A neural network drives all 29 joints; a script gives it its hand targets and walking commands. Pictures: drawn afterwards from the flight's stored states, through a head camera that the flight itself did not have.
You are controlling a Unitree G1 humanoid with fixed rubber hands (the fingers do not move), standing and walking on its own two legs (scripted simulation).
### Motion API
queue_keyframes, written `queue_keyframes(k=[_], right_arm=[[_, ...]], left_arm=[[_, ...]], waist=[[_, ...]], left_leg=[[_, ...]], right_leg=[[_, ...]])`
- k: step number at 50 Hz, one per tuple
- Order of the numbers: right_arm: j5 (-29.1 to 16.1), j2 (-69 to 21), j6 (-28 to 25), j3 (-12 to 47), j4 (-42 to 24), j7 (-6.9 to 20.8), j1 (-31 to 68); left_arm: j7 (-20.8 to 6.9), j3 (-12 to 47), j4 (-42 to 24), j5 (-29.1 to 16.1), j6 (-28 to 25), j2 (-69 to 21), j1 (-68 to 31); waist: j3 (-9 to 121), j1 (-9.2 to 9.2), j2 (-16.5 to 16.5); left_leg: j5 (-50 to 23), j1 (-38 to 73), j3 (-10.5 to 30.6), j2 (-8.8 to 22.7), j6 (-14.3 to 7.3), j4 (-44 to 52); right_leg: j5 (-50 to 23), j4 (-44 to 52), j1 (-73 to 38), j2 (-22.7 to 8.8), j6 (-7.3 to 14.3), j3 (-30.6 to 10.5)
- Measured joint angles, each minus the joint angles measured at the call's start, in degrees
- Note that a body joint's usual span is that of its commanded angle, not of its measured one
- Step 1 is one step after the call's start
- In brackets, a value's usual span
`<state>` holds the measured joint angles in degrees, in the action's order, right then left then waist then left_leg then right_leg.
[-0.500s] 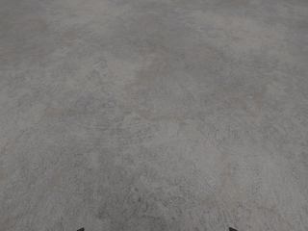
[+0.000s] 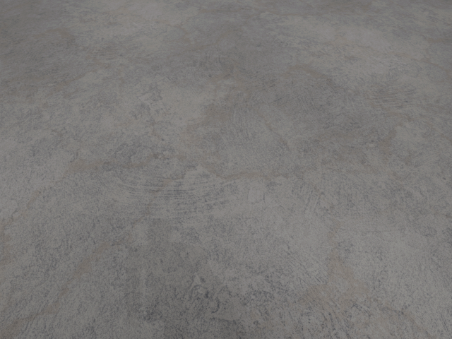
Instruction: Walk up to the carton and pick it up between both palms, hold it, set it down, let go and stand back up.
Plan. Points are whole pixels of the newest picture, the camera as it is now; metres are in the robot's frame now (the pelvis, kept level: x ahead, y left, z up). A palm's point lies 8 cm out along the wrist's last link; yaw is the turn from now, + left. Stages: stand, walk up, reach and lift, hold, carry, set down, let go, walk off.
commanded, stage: stand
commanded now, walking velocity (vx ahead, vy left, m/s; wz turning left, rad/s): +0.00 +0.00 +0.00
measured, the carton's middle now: out of the picture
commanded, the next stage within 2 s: none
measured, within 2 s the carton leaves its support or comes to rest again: neither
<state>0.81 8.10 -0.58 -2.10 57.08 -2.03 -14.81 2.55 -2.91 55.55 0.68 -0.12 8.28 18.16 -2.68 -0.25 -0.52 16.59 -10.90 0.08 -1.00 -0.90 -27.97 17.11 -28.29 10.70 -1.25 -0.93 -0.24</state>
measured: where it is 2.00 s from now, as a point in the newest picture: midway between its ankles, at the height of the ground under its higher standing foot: outside the picture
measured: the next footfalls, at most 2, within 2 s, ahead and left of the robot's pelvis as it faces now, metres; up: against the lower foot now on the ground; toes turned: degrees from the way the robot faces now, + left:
none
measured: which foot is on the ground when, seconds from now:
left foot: down 0.00-1.00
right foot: down 0.00-1.00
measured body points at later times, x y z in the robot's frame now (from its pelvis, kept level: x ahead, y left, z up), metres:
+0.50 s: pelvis -0.01 +0.00 +0.00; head -0.01 +0.00 +0.45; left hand -0.03 +0.21 -0.16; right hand -0.03 -0.21 -0.16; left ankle -0.02 +0.11 -0.74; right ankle -0.02 -0.13 -0.74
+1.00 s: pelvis -0.02 -0.01 +0.00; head +0.00 -0.01 +0.45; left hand -0.05 +0.19 -0.16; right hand -0.04 -0.21 -0.16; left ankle -0.02 +0.11 -0.74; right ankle -0.02 -0.13 -0.74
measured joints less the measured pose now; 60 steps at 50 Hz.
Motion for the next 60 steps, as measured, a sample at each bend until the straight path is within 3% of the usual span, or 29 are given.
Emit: queue_keyframes(k=[26, 60], right_arm=[[-0.1, -1.4, 0.7, 1.2, 8.4, -0.3, -2.6], [-0.2, -2.0, 0.0, 1.5, 8.2, -0.2, -2.7]], left_arm=[[0.1, 2.1, 8.4, 0.0, -0.1, -1.9, 0.3], [-0.2, 2.9, 10.0, 0.0, -0.7, -2.6, 0.8]], waist=[[0.6, 0.51, 0.3], [1.1, 0.13, 0.3]], left_leg=[[-2.3, 0.9, 0.0, 0.2, 0.4, 2.2], [-2.5, -0.5, 0.1, 1.1, 1.0, 2.1]], right_leg=[[-2.0, 1.7, -0.7, 0.2, 0.3, 0.0], [-2.5, 2.0, 0.7, 1.1, 0.9, 0.1]])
